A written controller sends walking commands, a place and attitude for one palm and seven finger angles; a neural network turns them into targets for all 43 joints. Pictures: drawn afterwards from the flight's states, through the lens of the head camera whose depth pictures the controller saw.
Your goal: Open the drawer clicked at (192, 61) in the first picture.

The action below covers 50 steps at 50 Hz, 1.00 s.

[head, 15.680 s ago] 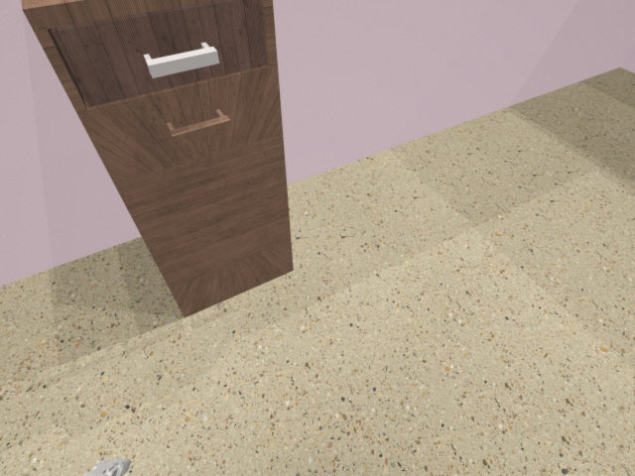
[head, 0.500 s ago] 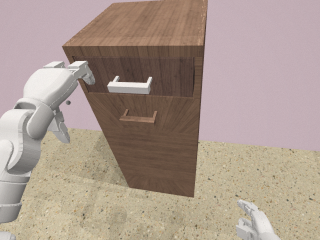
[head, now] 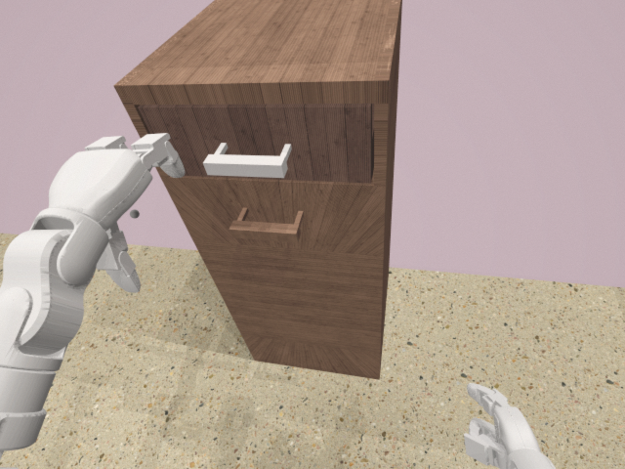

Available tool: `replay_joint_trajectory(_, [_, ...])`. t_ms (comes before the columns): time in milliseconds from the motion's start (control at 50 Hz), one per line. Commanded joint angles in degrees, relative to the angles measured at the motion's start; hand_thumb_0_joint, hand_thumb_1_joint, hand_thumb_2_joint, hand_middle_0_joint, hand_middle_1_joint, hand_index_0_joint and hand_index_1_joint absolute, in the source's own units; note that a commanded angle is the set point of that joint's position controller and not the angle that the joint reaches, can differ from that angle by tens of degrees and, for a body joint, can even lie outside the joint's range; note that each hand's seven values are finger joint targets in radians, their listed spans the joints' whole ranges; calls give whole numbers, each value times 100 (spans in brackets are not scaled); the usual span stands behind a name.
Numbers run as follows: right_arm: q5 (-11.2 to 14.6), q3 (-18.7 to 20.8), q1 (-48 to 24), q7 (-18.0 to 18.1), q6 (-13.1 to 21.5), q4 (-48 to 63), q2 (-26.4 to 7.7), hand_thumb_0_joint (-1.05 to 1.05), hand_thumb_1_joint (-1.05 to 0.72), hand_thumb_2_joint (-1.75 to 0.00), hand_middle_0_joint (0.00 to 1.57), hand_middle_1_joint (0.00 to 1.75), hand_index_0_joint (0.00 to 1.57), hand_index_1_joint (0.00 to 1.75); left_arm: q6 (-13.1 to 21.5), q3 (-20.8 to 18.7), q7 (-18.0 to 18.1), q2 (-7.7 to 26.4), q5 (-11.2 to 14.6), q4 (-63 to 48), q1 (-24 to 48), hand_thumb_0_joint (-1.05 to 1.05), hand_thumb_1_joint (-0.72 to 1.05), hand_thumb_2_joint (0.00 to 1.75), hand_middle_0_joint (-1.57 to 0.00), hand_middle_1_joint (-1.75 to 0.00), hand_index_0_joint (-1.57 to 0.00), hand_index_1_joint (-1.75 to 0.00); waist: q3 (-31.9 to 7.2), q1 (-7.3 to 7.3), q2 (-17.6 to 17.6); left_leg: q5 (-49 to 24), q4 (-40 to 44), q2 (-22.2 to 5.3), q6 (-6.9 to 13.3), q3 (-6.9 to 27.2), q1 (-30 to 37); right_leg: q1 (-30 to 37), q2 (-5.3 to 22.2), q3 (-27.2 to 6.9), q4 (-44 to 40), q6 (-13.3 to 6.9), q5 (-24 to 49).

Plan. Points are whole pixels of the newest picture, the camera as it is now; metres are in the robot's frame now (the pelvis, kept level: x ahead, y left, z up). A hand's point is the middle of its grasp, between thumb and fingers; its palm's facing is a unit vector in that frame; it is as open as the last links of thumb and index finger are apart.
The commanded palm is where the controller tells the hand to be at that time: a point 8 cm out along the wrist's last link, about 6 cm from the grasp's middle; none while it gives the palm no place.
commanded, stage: move the hooked fingers above the handle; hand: left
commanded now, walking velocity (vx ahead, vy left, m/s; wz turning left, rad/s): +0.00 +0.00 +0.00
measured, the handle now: (249, 157) +0.54 +0.18 +0.13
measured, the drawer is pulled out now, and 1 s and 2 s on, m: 0.00 0.00 0.00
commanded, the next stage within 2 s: none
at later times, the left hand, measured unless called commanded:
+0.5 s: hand (193, 196) +0.38 +0.20 +0.18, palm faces +0.01 -0.02 -1.00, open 13.8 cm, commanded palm +0.35 +0.22 +0.26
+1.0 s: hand (226, 171) +0.43 +0.17 +0.18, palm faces +0.07 -0.05 -1.00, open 13.8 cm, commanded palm +0.41 +0.21 +0.25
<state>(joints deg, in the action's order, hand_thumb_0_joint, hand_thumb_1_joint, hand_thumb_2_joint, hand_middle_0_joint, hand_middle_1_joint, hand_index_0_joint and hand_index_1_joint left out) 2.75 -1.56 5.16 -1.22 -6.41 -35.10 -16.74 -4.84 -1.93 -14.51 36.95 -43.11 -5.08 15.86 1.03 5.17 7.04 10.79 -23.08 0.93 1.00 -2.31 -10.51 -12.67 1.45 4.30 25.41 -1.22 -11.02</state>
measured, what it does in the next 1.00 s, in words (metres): stands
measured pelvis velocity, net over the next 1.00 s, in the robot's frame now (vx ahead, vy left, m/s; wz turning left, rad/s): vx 0.04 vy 0.00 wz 0.00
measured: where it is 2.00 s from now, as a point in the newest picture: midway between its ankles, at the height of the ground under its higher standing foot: outside the picture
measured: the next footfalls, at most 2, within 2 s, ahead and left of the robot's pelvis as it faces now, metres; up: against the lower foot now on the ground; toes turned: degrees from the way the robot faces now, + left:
none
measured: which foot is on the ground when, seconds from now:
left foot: down 0.00-1.00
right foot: down 0.00-1.00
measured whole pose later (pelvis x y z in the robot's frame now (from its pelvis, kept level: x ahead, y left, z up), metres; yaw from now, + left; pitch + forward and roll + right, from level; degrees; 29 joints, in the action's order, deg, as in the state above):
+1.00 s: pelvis +0.04 +0.00 +0.00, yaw +0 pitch +3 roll +1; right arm 2.5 -1.3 6.4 -0.6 -8.8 -36.2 -15.6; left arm -0.7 9.5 -10.0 30.6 -47.0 9.1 31.3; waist -1.5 2.8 5.2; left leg 13.2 -22.3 1.2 1.2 -2.3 -11.9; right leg -14.3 1.6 4.1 25.0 -0.9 -13.6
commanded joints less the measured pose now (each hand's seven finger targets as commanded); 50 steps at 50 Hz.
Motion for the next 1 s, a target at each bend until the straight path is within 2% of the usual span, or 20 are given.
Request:
replay_joint_trajectory(0, [-53,181,-909,85,327,971,-585,0,-90,-90,20,30,20,30,325,-1015,128,1651,-37,-1382,1996,0,-50,30,-30,-120,-30,-120,-1454,-66,-700,-493,232,59,102,171,8,903,-7,-473,-410,35,264])
replay_joint_trajectory(40, [-82,168,-811,125,355,882,-514,0,-90,-90,20,30,20,30,466,-1052,231,1630,-6,-1254,2236,0,-50,30,-30,-120,-30,-120,-1404,-77,-579,-630,283,67,95,191,86,852,-12,-379,-430,22,339])
replay_joint_trajectory(100, [-54,172,-706,144,375,749,-537,0,-90,-90,20,30,20,30,526,-1398,440,1904,65,-803,2536,0,-50,30,-30,-120,-30,-120,-1321,-61,-424,-701,261,52,53,201,84,815,-56,-399,-513,10,350])
replay_joint_trajectory(140, [-52,169,-642,132,347,676,-496,0,-90,-90,20,30,20,30,483,-1011,530,1495,19,-420,2774,0,-50,30,-30,-120,-30,-120,-1208,-111,-394,-734,318,51,17,182,13,702,-17,-316,-508,-5,331])
replay_joint_trajectory(200, [-7,192,-724,55,321,740,-508,0,-90,-90,20,30,20,30,312,-632,568,1123,-62,-297,2878,0,-50,30,-30,-120,-30,-120,-1433,-112,-307,-878,272,50,-18,178,68,755,-30,-349,-445,-43,503])
replay_joint_trajectory(240, [-40,213,-682,29,247,749,-545,0,-90,-90,20,30,20,30,183,-497,520,1108,-226,-231,2729,0,-50,30,-30,-120,-30,-120,-1633,-78,-323,-1016,281,64,-9,144,58,894,-2,-337,-362,-55,680])
replay_joint_trajectory(300, [9,205,-787,-1,185,856,-529,0,-90,-90,20,30,20,30,-10,80,344,583,-321,-164,2726,0,-50,30,-30,-120,-30,-120,-1567,-181,-563,-911,246,48,19,144,68,771,-19,-376,-383,-49,670])
replay_joint_trajectory(360, [-12,202,-667,33,109,824,-610,0,-90,-90,20,30,20,30,-16,-219,232,1025,-383,15,2734,0,-50,30,-30,-120,-30,-120,-1556,-155,-913,-849,323,53,61,145,-78,923,3,-338,-372,-28,702])
replay_joint_trajectory(420, [-51,189,-651,71,150,846,-575,0,-90,-90,20,30,20,30,206,-490,283,1348,-385,-314,3287,0,-50,30,-30,-120,-30,-120,-2008,-97,-802,-1051,274,91,97,172,31,1185,26,-388,-290,-27,911])
replay_joint_trajectory(460, [-72,211,-547,99,153,809,-562,0,-90,-90,20,30,20,30,402,-940,422,1702,-323,-348,3252,0,-50,30,-30,-120,-30,-120,-2156,-6,-706,-1379,247,91,103,202,83,1340,6,-370,-203,-51,1242])
replay_joint_trajectory(500, [-76,218,-514,100,162,783,-552,0,-90,-90,20,30,20,30,506,-1189,553,1855,-216,-322,3240,0,-50,30,-30,-120,-30,-120,-2250,34,-520,-1580,207,85,82,189,119,1411,-12,-384,-177,-48,1454])
replay_joint_trajectory(560, [-58,240,-411,73,125,679,-529,0,-90,-90,20,30,20,30,461,-911,711,1431,-175,81,3210,0,-50,30,-30,-120,-30,-120,-1915,-47,-457,-1774,218,33,31,149,66,1091,-20,-290,-182,-62,1539])
replay_joint_trajectory(640, [11,268,-451,5,29,699,-576,0,-90,-90,20,30,20,30,64,-176,676,781,-335,478,3258,0,-50,30,-30,-120,-30,-120,-1667,-170,-598,-1642,193,14,15,82,57,780,-35,-279,-223,-64,1350])
replay_joint_trajectory(700, [63,263,-488,-14,-42,781,-594,0,-90,-90,20,30,20,30,-202,381,502,362,-491,532,3326,0,-50,30,-30,-120,-30,-120,-1764,-271,-792,-1507,168,31,38,113,110,708,-51,-308,-233,-64,1272])
replay_joint_trajectory(740, [52,268,-477,5,-76,778,-596,0,-90,-90,20,30,20,30,-212,573,401,359,-594,339,3668,0,-50,30,-30,-120,-30,-120,-1866,-343,-852,-1408,187,45,60,146,194,685,-51,-294,-231,-61,1191])
replay_joint_trajectory(820, [-19,242,-441,68,-28,779,-545,0,-90,-90,20,30,20,30,73,139,428,896,-610,-117,4097,0,-50,30,-30,-120,-30,-120,-2509,-251,-662,-1785,103,97,99,200,405,1050,-36,-343,-100,-78,1567])
replay_joint_trajectory(860, [-33,245,-363,88,-14,727,-504,0,-90,-90,20,30,20,30,243,36,539,882,-501,-74,4189,0,-50,30,-30,-120,-30,-120,-2431,-237,-607,-1927,102,74,78,226,443,982,-54,-303,-92,-84,1617])
replay_joint_trajectory(900, [-45,241,-278,99,-12,625,-552,0,-90,-90,20,30,20,30,313,-511,724,1368,-441,242,4188,0,-50,30,-30,-120,-30,-120,-2347,-153,-605,-2034,82,44,50,210,331,1033,-82,-297,-93,-99,1696])
replay_joint_trajectory(940, [-46,208,-238,110,-36,542,-483,0,-90,-90,20,30,20,30,274,-527,882,1237,-423,778,4224,0,-50,30,-30,-120,-30,-120,-2096,-137,-790,-1950,129,36,37,160,91,1029,-57,-254,-95,-90,1669])
replay_joint_trajectory(980, [-45,203,-256,81,-82,534,-479,0,-90,-90,20,30,20,30,175,-488,1004,1146,-459,984,4183,0,-50,30,-30,-120,-30,-120,-2122,-73,-663,-2076,129,21,3,118,48,1037,-58,-249,-57,-100,1751])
